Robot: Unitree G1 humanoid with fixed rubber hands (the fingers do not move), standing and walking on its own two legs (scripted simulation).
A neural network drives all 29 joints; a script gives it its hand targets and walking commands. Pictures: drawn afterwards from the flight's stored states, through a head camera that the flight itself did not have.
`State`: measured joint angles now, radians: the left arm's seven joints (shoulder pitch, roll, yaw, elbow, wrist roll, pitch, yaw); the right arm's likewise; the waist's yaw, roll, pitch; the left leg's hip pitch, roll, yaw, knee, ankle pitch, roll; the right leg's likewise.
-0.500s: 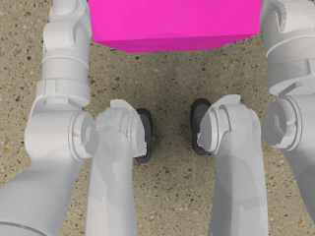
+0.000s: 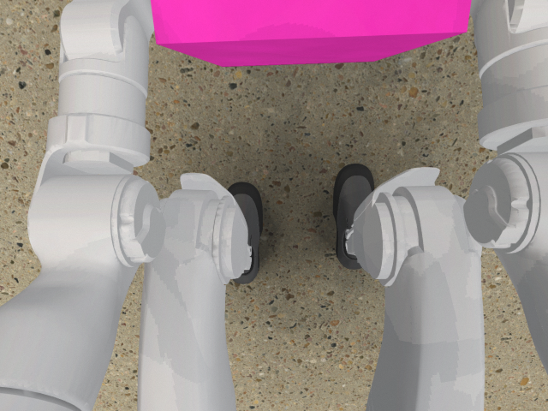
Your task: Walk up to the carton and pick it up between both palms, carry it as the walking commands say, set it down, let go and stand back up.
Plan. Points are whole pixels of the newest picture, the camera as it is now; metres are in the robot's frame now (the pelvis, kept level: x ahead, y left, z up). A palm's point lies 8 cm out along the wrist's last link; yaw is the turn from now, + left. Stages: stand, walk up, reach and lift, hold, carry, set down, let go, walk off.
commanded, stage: set down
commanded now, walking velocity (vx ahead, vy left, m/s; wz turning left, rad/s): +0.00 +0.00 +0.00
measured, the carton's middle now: out of the picture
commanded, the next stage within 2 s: none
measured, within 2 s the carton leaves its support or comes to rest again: rests again in 0.02 s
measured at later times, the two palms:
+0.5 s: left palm out of the picture +0.55 +0.15 -0.18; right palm out of the picture +0.55 -0.19 -0.18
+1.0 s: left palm out of the picture +0.56 +0.15 -0.19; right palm out of the picture +0.55 -0.19 -0.19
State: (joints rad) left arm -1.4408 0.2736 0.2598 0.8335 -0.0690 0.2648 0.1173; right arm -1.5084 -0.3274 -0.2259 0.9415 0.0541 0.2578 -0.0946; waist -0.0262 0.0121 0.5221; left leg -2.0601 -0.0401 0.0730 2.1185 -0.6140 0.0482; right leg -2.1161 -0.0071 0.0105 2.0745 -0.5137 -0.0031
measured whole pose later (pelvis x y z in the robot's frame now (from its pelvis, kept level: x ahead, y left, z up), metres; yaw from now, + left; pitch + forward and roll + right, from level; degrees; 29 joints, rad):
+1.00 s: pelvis +0.00 +0.00 -0.01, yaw +0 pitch +33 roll +0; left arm -1.44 0.27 0.35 0.87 -0.05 0.23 -0.01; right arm -1.50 -0.33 -0.33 0.99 0.04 0.21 0.03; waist -0.03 0.01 0.49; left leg -2.12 -0.05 0.07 2.16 -0.61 0.05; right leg -2.17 -0.01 0.01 2.11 -0.51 0.00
